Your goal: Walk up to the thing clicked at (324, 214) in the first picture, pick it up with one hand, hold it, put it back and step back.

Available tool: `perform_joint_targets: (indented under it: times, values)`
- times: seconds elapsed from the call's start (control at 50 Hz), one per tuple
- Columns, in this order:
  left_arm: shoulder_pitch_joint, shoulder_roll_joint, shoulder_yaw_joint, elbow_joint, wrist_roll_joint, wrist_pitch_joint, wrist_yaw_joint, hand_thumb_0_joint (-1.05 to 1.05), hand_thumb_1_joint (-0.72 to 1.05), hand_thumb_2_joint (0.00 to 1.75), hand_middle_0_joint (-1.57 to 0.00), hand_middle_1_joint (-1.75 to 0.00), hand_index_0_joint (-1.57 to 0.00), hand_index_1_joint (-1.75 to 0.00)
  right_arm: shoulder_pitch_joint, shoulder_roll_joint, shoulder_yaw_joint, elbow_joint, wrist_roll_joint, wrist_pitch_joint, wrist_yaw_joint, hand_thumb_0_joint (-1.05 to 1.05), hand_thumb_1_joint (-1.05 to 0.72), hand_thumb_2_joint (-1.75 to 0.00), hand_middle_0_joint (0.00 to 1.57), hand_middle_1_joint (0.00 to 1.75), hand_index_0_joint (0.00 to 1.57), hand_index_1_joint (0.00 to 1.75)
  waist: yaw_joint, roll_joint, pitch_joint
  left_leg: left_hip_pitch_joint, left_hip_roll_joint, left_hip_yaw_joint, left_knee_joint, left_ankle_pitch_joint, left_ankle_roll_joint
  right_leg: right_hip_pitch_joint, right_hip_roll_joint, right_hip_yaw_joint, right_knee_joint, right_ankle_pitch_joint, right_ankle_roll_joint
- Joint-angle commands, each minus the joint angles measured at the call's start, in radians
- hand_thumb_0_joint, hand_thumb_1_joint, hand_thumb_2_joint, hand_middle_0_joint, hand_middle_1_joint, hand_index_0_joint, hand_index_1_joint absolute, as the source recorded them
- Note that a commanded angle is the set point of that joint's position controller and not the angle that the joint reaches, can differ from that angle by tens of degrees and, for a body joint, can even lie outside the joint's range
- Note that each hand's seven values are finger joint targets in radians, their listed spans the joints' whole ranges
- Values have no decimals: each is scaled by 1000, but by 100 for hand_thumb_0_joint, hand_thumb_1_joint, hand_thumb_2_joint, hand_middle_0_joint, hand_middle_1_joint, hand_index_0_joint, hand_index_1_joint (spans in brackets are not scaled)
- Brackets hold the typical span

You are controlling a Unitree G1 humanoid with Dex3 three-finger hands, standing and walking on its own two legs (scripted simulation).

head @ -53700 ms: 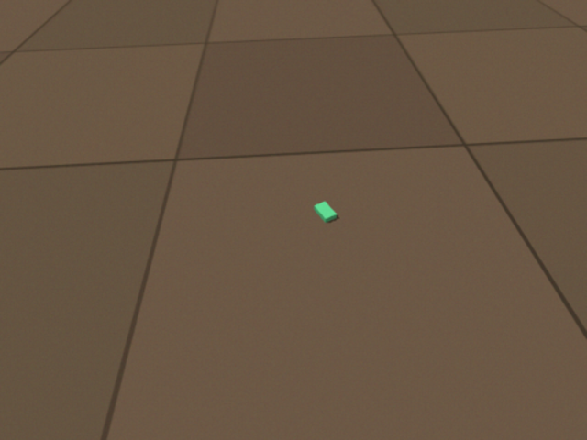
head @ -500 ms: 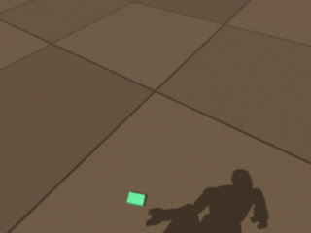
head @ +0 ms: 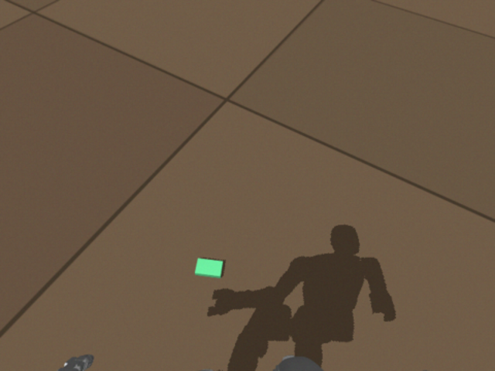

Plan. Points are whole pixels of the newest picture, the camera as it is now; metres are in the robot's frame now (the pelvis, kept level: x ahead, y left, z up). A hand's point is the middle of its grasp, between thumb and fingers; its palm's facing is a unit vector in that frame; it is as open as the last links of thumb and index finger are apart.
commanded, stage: step back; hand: left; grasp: from above
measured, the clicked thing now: (209, 268) +0.53 +0.15 -0.76
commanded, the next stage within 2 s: none
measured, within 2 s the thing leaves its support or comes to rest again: neither
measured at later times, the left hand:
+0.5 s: hand out of the picture +0.01 +0.25 -0.14, palm faces +0.00 -0.92 -0.40, open 7.4 cm
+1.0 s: hand out of the picture -0.23 +0.21 -0.15, palm faces -0.05 -0.91 -0.41, open 7.4 cm
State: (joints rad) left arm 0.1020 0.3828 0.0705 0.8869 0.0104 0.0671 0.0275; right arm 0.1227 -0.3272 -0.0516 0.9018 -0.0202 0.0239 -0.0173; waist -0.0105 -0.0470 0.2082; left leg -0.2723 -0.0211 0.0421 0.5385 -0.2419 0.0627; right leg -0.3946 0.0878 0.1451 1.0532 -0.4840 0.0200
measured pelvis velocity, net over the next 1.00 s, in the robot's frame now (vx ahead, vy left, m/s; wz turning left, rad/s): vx -0.30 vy -0.05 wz -0.05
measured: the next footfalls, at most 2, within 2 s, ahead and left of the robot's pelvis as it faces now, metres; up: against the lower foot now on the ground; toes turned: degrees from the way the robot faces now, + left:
right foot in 0.16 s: -0.02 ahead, -0.13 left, +0.00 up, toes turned +0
left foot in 0.52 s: -0.11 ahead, +0.11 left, +0.00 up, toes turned -2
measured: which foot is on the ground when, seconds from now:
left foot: down 0.00-0.18, up 0.20-0.50, down 0.52-0.96, up 0.98-1.00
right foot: up 0.00-0.14, down 0.16-0.54, up 0.56-0.90, down 0.92-1.00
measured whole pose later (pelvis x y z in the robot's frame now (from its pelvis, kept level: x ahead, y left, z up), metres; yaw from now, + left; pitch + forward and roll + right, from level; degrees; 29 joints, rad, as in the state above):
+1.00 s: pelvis -0.30 -0.05 -0.02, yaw -3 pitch -4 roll -1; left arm 0.22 0.35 0.08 0.86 0.04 0.06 -0.02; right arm 0.09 -0.41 -0.07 0.81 -0.01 0.06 -0.02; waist 0.02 0.06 0.17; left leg -0.50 0.02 -0.11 0.81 -0.38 -0.01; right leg -0.24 0.04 0.02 0.69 -0.39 -0.02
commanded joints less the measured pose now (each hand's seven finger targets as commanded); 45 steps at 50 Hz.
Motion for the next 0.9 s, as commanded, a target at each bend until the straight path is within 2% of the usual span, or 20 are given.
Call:
perform_joint_targets:
  times: [0.0, 0.06, 0.12, 0.14, 0.16, 0.18, 0.2, 0.28, 0.38, 0.42, 0.48, 0.5, 0.52, 0.54, 0.56, 0.6, 0.64, 0.78, 0.84, 0.88]
  values:
    - [25, 169, 55, -87, 7, -33, 5, 0, 90, 90, -20, -30, -20, -30, 56, -284, -76, -82, -2, -14, -19, 0, -90, -90, 20, 30, 20, 30, -35, 165, -253, 285, 297, -268, -61, 533, 195, -43, -50, -38, -182, -27, 7]
    - [93, 159, 58, -66, 12, -41, -4, 0, 90, 90, -20, -30, -20, -30, 0, -293, -75, -105, -1, -10, -12, 0, -90, -90, 20, 30, 20, 30, -11, 185, -278, 209, 280, -260, -44, 398, 161, 70, -70, -87, -369, 37, -16]
    - [180, 157, 65, -31, 21, -50, -10, 0, 90, 90, -20, -30, -20, -30, -49, -284, -68, -110, 15, 0, -6, 0, -90, -90, 20, 30, 20, 30, 35, 140, -293, 75, 232, -218, 10, 250, 79, 243, -70, -96, -603, 283, -63]
    - [185, 201, 73, -44, 29, -57, -9, 0, 90, 90, -20, -30, -20, -30, -54, -264, -59, -119, 25, -1, -4, 0, -90, -90, 20, 30, 20, 30, 36, 47, -306, -13, 172, -176, 82, 159, 31, 283, -160, 47, -612, 384, -104]
    - [148, 255, 86, -67, 29, -61, -11, 0, 90, 90, -20, -30, -20, -30, -54, -223, -45, -129, 27, 1, -2, 0, -90, -90, 20, 30, 20, 30, 26, -119, -260, -163, 38, -103, 222, -62, -36, 290, -302, 247, -673, 448, -181]
    - [73, 329, 96, -103, 27, -59, -11, 0, 90, 90, -20, -30, -20, -30, -83, -220, -52, -128, 24, 11, -10, 0, -90, -90, 20, 30, 20, 30, 59, -245, -204, -145, -83, -88, 485, -376, -67, 101, -475, 407, -744, 485, -350]
    - [25, 310, 96, -132, 31, -65, -8, 0, 90, 90, -20, -30, -20, -30, -41, -241, -62, -106, 18, 14, -13, 0, -90, -90, 20, 30, 20, 30, 35, -193, -159, -107, -63, -178, 617, -392, -78, 18, -489, 424, -732, 539, -360]
    - [-27, 205, 76, -163, 21, -60, 3, 0, 90, 90, -20, -30, -20, -30, 30, -231, -44, -72, 27, 5, -12, 0, -90, -90, 20, 30, 20, 30, -1, -67, -176, -171, -118, -193, 662, -270, -69, 146, -287, 87, -638, 707, -229]
    - [94, 190, 71, -174, 28, -46, 7, 0, 90, 90, -20, -30, -20, -30, 22, -221, -29, -106, 26, -11, -22, 0, -90, -90, 20, 30, 20, 30, 68, -114, -261, -240, -56, -130, 349, -296, -97, 442, -292, 92, -553, 793, -241]
    - [83, 207, 71, -186, 24, -39, 6, 0, 90, 90, -20, -30, -20, -30, 59, -214, -30, -106, 17, -18, -19, 0, -90, -90, 20, 30, 20, 30, 51, -148, -302, -148, 3, -105, 137, -257, -76, 451, -310, 92, -509, 799, -226]
    - [34, 220, 61, -202, 8, -17, -6, 0, 90, 90, -20, -30, -20, -30, 134, -216, -50, -72, -1, -26, -14, 0, -90, -90, 20, 30, 20, 30, 3, -113, -297, 66, -4, -52, -169, 83, -51, 284, -253, 40, -428, 624, -150]
    - [39, 191, 53, -210, 6, -12, -10, 0, 90, 90, -20, -30, -20, -30, 124, -256, -64, -77, -12, -28, -13, 0, -90, -90, 20, 30, 20, 30, 10, -25, -283, 134, 80, -181, -167, 129, -23, 146, -198, 25, -393, 439, -104]
    - [47, 151, 47, -223, 2, -14, -11, 0, 90, 90, -20, -30, -20, -30, 100, -353, -84, -94, -27, -29, -10, 0, -90, -90, 20, 30, 20, 30, 7, 212, -271, 185, 298, -462, -206, 250, 63, -52, -56, -58, -227, 138, -54]
    - [-8, 186, 71, -223, 9, -13, 1, 0, 90, 90, -20, -30, -20, -30, 59, -421, -96, -113, -20, -25, -3, 0, -90, -90, 20, 30, 20, 30, -37, 268, -226, 4, 433, -560, -235, 288, 208, -42, 15, -22, -31, -161, -28]
    - [-27, 205, 80, -217, 16, -12, 7, 0, 90, 90, -20, -30, -20, -30, 9, -430, -100, -126, -15, -32, -11, 0, -90, -90, 20, 30, 20, 30, -33, 291, -175, -122, 495, -638, -275, 236, 270, -8, -14, 59, 146, -159, -27]
    - [34, 192, 81, -175, 4, -11, -4, 0, 90, 90, -20, -30, -20, -30, -57, -327, -65, -136, -23, -35, -12, 0, -90, -90, 20, 30, 20, 30, 25, 178, -171, -45, 331, -370, -199, 336, 187, -49, 20, 77, 231, -51, -35]
    - [114, 187, 83, -148, 1, -12, -12, 0, 90, 90, -20, -30, -20, -30, -66, -284, -60, -142, -15, -36, -14, 0, -90, -90, 20, 30, 20, 30, 62, 169, -182, 29, 248, -253, -154, 369, 135, -94, 42, 65, 255, 15, -34]
    - [92, 161, 66, -164, 13, -31, -14, 0, 90, 90, -20, -30, -20, -30, 58, -289, -72, -147, -5, -24, -14, 0, -90, -90, 20, 30, 20, 30, -26, 236, -279, 296, 267, -253, -69, 419, 193, -81, -32, -29, -130, -42, 30]
    - [154, 167, 67, -115, 12, -35, -19, 0, 90, 90, -20, -30, -20, -30, 8, -318, -76, -170, -12, -5, -8, 0, -90, -90, 20, 30, 20, 30, -7, 294, -307, 189, 261, -245, -49, 335, 156, 81, -70, -103, -394, 19, 7]
    - [255, 170, 76, -58, 14, -35, -27, 0, 90, 90, -20, -30, -20, -30, -41, -336, -78, -182, -5, 12, -7, 0, -90, -90, 20, 30, 20, 30, 40, 283, -311, 29, 236, -222, -26, 203, 106, 253, -62, -146, -603, 191, -27]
